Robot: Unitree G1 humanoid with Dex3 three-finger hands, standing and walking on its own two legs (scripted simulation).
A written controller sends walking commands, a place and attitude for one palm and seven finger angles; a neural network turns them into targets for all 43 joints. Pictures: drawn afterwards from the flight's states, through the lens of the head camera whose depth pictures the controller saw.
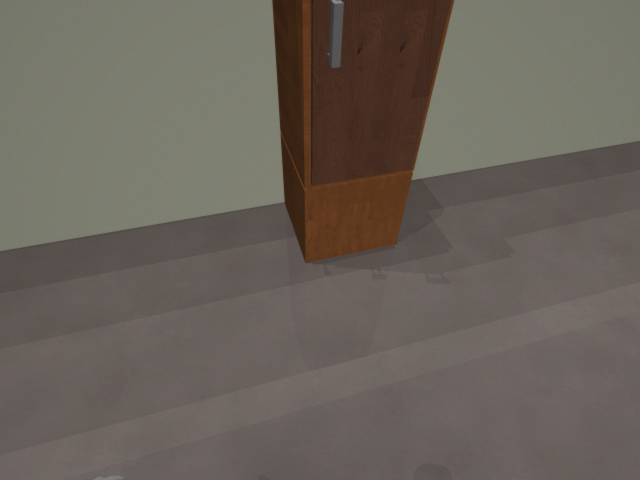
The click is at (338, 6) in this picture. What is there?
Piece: cupboard door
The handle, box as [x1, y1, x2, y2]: [327, 0, 343, 67]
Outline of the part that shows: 329,0 331,4 330,48 329,52 327,53 327,57 329,59 330,66 336,67 339,66 340,62 343,3 340,0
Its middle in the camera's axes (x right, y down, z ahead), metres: +0.03 -0.51 +0.95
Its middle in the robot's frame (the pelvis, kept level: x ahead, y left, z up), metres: +1.06 +0.03 +0.14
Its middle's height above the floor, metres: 0.92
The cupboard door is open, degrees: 0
